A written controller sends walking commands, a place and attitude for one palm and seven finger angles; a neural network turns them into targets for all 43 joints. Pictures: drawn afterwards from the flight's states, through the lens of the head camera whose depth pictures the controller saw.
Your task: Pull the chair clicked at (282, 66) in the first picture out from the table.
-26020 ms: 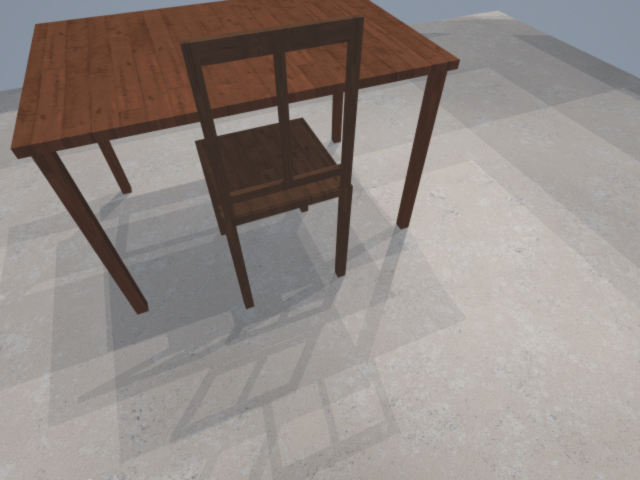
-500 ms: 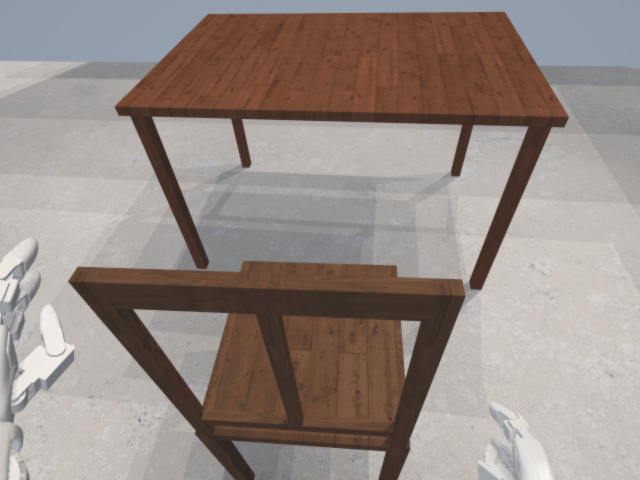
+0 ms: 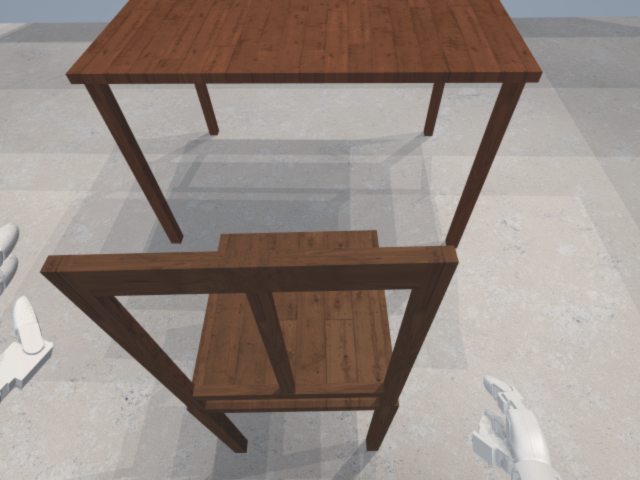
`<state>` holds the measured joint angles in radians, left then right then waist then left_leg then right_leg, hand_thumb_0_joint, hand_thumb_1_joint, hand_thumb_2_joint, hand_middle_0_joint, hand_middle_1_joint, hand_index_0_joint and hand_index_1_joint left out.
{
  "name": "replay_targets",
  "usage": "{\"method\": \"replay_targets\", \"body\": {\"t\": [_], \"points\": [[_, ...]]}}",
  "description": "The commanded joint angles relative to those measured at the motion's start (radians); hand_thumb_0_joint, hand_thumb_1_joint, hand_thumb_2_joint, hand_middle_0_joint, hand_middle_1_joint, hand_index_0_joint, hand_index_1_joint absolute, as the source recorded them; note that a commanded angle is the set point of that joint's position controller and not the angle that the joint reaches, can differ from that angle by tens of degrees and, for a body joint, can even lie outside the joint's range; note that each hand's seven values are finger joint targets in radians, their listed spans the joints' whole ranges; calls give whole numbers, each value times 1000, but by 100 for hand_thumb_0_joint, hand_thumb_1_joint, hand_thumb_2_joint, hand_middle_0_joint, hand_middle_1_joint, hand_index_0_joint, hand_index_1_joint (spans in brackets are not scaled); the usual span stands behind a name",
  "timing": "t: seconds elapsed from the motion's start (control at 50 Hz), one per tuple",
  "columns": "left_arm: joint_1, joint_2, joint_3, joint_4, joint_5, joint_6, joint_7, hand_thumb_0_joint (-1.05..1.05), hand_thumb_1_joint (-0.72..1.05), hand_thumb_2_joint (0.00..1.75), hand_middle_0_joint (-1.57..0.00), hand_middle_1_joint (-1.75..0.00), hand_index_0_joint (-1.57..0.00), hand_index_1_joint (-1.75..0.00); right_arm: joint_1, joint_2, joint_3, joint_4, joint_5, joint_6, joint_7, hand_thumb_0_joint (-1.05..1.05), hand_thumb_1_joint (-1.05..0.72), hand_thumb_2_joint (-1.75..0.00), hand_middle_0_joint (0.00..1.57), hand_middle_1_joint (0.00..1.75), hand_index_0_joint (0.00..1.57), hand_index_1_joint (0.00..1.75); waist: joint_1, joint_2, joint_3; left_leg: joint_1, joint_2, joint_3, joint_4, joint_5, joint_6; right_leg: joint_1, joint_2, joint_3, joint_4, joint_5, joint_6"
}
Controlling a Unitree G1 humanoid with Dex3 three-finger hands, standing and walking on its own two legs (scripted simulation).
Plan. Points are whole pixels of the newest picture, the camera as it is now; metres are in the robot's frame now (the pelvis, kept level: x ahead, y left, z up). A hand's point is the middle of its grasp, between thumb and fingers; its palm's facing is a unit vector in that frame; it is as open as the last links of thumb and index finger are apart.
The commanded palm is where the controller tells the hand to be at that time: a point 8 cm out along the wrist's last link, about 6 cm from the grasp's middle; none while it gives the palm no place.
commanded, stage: step back with the hand held close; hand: left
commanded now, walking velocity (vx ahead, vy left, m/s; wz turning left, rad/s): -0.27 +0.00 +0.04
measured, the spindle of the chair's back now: (276, 350) +0.29 +0.09 -0.05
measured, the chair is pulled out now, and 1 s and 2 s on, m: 0.61 0.61 0.61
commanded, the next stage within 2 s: stop stepping back and stand still in 1.90 s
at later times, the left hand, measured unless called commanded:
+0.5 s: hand out of the picture +0.13 +0.27 +0.16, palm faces +0.49 -0.73 -0.47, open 7.4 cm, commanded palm +0.07 +0.30 +0.18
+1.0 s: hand out of the picture +0.13 +0.27 +0.16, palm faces +0.50 -0.70 -0.51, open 7.4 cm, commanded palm +0.06 +0.30 +0.18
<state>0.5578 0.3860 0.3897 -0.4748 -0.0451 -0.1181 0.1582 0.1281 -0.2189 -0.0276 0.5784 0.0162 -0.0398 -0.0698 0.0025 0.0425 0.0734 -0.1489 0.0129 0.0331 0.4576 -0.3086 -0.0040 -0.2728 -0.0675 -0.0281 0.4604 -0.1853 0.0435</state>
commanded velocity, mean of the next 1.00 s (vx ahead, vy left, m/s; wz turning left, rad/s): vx -0.34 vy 0.00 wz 0.02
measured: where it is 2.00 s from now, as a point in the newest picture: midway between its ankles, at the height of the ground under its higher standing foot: outside the picture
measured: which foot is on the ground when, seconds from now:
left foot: down 0.00-1.00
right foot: down 0.00-1.00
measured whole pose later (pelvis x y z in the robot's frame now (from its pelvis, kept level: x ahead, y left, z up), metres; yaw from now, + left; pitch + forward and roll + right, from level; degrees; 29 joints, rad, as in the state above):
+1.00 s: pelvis -0.07 -0.01 -0.02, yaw +2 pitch +3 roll -1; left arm 0.54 0.43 0.47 -0.55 -0.01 -0.22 0.21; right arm 0.19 -0.20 -0.03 0.63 0.00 -0.12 -0.08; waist 0.01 -0.01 0.04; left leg -0.41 0.02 -0.01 0.65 -0.29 -0.01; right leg -0.46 -0.05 -0.04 0.54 -0.12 0.03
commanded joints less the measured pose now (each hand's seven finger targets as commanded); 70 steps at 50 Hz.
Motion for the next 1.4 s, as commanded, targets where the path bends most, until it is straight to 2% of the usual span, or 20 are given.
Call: {"method": "replay_targets", "body": {"t": [0.0, 0.16, 0.2, 0.32, 0.4, 0.44, 0.48, 0.56, 0.64, 0.74, 0.82, 1.0, 1.1, 1.16, 1.18, 1.24, 1.28, 1.3, 1.34, 1.38], "points": [[46, 213, 196, -242, 2, -70, 38, 0, 90, 90, -20, -30, -20, -30, -71, -95, -41, -156, 7, -41, -19, 0, -90, -90, 20, 30, 20, 30, 14, 32, -238, -70, 123, -71, -39, 472, 19, 202, -55, 24, 66, 391, -48], [16, 193, 171, -222, 1, -65, 54, 0, 90, 90, -20, -30, -20, -30, -48, -99, -41, -134, 8, -66, -37, 0, -90, -90, 20, 30, 20, 30, 9, 37, -180, -210, 116, -87, -45, 163, 27, 167, -52, 58, 47, 257, -47], [-9, 188, 159, -231, 6, -66, 56, 0, 90, 90, -20, -30, -20, -30, -34, -103, -39, -136, 4, -69, -37, 0, -90, -90, 20, 30, 20, 30, 10, 2, -162, -232, 101, -83, -28, 80, 25, 134, -57, 83, 18, 198, -50], [-62, 200, 160, -222, 19, -73, 65, 0, 90, 90, -20, -30, -20, -30, -18, -107, -27, -138, -2, -80, -38, 0, -90, -90, 20, 30, 20, 30, 12, -39, -102, -293, 71, -83, -33, -190, 36, 29, -61, 135, -95, -191, -52], [-69, 209, 173, -245, 27, -89, 69, 0, 90, 90, -20, -30, -20, -30, -12, -118, -27, -146, -1, -95, -38, 0, -90, -90, 20, 30, 20, 30, 13, 24, -102, -373, 94, -113, -79, -258, 52, 75, -33, 114, -62, -242, -42], [-59, 205, 172, -245, 26, -92, 68, 0, 90, 90, -20, -30, -20, -30, -3, -123, -29, -150, -2, -101, -33, 0, -90, -90, 20, 30, 20, 30, 12, 5, -109, -373, 90, -115, -70, -218, 46, 84, -32, 108, -55, -193, -45], [-31, 196, 174, -227, 24, -95, 70, 0, 90, 90, -20, -30, -20, -30, -1, -117, -27, -143, 0, -105, -33, 0, -90, -90, 20, 30, 20, 30, 10, 35, -127, -366, 93, -116, -76, -198, 47, 102, -32, 99, -42, -151, -43], [-35, 215, 197, -222, 33, -102, 73, 0, 90, 90, -20, -30, -20, -30, -11, -125, -40, -133, 0, -113, -31, 0, -90, -90, 20, 30, 20, 30, 12, 45, -111, -459, 114, -132, -89, -218, 57, 152, -22, 97, 16, -82, -41], [-51, 200, 194, -239, 40, -121, 68, 0, 90, 90, -20, -30, -20, -30, 2, -127, -43, -135, -6, -124, -26, 0, -90, -90, 20, 30, 20, 30, 11, 22, -120, -523, 116, -133, -67, -284, 64, 165, -25, 117, 57, -87, -44], [-67, 213, 202, -271, 41, -140, 70, 0, 90, 90, -20, -30, -20, -30, 9, -126, -46, -117, -12, -135, -22, 0, -90, -90, 20, 30, 20, 30, 7, -24, -140, -469, 86, -127, -7, -253, 52, 94, -51, 146, 7, -101, -63], [-56, 216, 212, -272, 39, -150, 72, 0, 90, 90, -20, -30, -20, -30, 5, -125, -47, -103, -18, -135, -23, 0, -90, -90, 20, 30, 20, 30, 4, -11, -161, -445, 89, -133, -12, -213, 49, 83, -52, 136, 0, -95, -64], [-30, 206, 219, -293, 39, -167, 64, 0, 90, 90, -20, -30, -20, -30, -2, -122, -55, -100, -17, -137, -24, 0, -90, -90, 20, 30, 20, 30, 2, 58, -203, -494, 133, -148, -27, -63, 58, 181, -23, 85, 134, 142, -54], [-27, 215, 226, -299, 34, -178, 61, 0, 90, 90, -20, -30, -20, -30, 15, -113, -63, -89, -20, -140, -24, 0, -90, -90, 20, 30, 20, 30, -5, -28, -227, -418, 78, -111, 66, -66, 34, 117, -74, 142, 58, 211, -83], [-12, 248, 247, -284, 32, -179, 68, 0, 90, 90, -20, -30, -20, -30, 11, -115, -68, -70, -23, -132, -22, 0, -90, -90, 20, 30, 20, 30, -6, -69, -226, -332, 45, -94, 108, -105, 22, 35, -119, 184, -53, 110, -110], [5, 222, 229, -286, 30, -179, 66, 0, 90, 90, -20, -30, -20, -30, 16, -108, -61, -74, -25, -128, -20, 0, -90, -90, 20, 30, 20, 30, -8, -69, -238, -313, 47, -97, 92, -97, 22, 29, -116, 165, -60, 69, -107], [7, 223, 239, -289, 40, -188, 68, 0, 90, 90, -20, -30, -20, -30, -5, -117, -57, -86, -26, -127, -24, 0, -90, -90, 20, 30, 20, 30, -5, 25, -215, -380, 114, -146, -28, -66, 46, 74, -36, 88, 23, 13, -64], [13, 211, 242, -301, 47, -194, 62, 0, 90, 90, -20, -30, -20, -30, -17, -120, -54, -99, -19, -135, -31, 0, -90, -90, 20, 30, 20, 30, -2, 162, -215, -533, 207, -201, -117, -41, 86, 232, 29, 12, 227, 125, -32], [-8, 214, 246, -314, 47, -197, 58, 0, 90, 90, -20, -30, -20, -30, -18, -118, -56, -102, -20, -144, -33, 0, -90, -90, 20, 30, 20, 30, -2, 186, -209, -578, 240, -219, -125, 5, 99, 263, 40, 3, 295, 134, -26], [-17, 199, 230, -306, 36, -198, 48, 0, 90, 90, -20, -30, -20, -30, 0, -113, -61, -97, -17, -162, -30, 0, -90, -90, 20, 30, 20, 30, 1, 166, -178, -553, 255, -208, -87, 71, 100, 197, 39, 18, 341, 16, -35], [6, 185, 212, -289, 21, -199, 42, 0, 90, 90, -20, -30, -20, -30, 17, -105, -61, -69, -22, -169, -23, 0, -90, -90, 20, 30, 20, 30, 5, 137, -177, -381, 239, -192, 12, 296, 92, 91, 15, 30, 224, 22, -51]]}}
